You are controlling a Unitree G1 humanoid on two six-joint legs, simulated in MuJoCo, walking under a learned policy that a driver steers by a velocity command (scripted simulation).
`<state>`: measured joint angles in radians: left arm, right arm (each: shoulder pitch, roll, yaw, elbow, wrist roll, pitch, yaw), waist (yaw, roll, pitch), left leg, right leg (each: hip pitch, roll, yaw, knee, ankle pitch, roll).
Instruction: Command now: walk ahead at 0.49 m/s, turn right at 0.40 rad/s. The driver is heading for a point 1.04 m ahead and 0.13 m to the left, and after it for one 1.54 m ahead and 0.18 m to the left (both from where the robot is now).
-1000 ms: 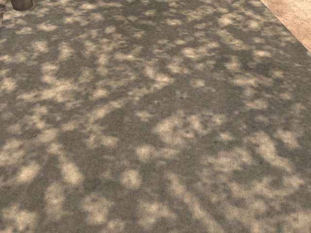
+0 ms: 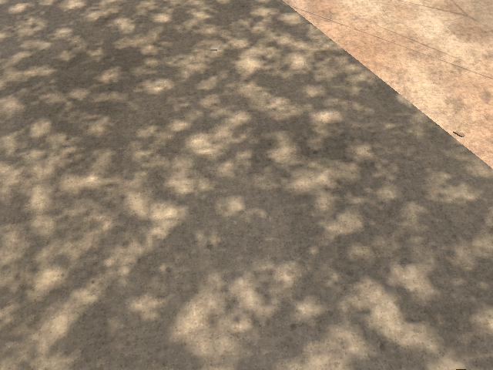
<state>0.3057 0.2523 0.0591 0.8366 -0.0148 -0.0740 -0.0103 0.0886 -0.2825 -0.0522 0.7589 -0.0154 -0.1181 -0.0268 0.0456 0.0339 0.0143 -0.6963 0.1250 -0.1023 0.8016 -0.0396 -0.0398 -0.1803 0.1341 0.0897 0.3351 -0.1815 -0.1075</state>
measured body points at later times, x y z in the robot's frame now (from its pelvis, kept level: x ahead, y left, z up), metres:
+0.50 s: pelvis +0.28 +0.06 +0.00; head +0.31 +0.07 +0.45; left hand +0.47 +0.29 -0.10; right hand +0.28 -0.22 -0.12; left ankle +0.26 +0.15 -0.75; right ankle +0.40 -0.13 -0.68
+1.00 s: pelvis +0.55 -0.02 +0.00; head +0.56 -0.03 +0.45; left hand +0.57 +0.26 -0.12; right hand +0.70 -0.29 -0.11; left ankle +0.63 +0.16 -0.66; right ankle +0.52 -0.12 -0.75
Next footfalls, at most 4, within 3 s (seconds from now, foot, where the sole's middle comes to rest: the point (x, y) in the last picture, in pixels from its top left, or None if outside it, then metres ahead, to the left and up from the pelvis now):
0.18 left None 0.30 0.15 -0.78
0.72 right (321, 339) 0.56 -0.12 -0.78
1.26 left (225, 255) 0.82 0.16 -0.78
1.78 right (258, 170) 1.17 0.07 -0.78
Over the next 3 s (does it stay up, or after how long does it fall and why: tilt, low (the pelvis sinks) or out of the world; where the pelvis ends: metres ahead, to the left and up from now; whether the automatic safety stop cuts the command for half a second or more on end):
stays up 1.47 0.17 -0.02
